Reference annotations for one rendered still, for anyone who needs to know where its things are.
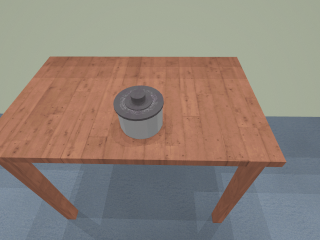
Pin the table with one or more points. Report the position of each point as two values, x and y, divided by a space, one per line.
66 115

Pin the knob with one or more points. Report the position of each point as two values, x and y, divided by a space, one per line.
138 95

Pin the lid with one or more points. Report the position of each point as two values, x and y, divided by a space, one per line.
132 111

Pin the pot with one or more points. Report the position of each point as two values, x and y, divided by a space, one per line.
142 129

